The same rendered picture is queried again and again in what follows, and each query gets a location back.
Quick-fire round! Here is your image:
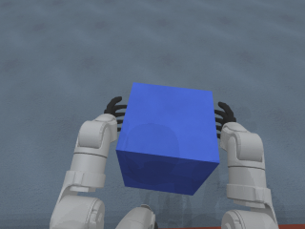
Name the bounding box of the left robot forearm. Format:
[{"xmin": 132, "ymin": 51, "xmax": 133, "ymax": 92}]
[{"xmin": 50, "ymin": 114, "xmax": 117, "ymax": 229}]

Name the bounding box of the right robot forearm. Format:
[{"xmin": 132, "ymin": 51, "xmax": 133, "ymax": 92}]
[{"xmin": 220, "ymin": 122, "xmax": 279, "ymax": 229}]

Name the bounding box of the left robot shin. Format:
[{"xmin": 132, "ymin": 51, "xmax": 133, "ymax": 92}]
[{"xmin": 140, "ymin": 204, "xmax": 152, "ymax": 211}]

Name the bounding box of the left robot hand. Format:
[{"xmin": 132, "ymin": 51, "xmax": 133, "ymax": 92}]
[{"xmin": 104, "ymin": 96, "xmax": 128, "ymax": 132}]

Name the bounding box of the robot right upper arm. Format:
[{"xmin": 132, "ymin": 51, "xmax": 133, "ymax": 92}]
[{"xmin": 221, "ymin": 209, "xmax": 277, "ymax": 229}]

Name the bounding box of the right robot hand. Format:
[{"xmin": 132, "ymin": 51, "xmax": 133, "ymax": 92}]
[{"xmin": 214, "ymin": 101, "xmax": 236, "ymax": 139}]

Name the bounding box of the left robot thigh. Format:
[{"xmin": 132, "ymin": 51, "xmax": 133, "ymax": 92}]
[{"xmin": 115, "ymin": 207, "xmax": 155, "ymax": 229}]

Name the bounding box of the carton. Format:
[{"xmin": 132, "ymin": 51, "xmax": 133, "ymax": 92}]
[{"xmin": 115, "ymin": 82, "xmax": 220, "ymax": 196}]

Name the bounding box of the robot left upper arm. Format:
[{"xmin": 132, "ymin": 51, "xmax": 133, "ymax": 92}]
[{"xmin": 50, "ymin": 195, "xmax": 105, "ymax": 229}]

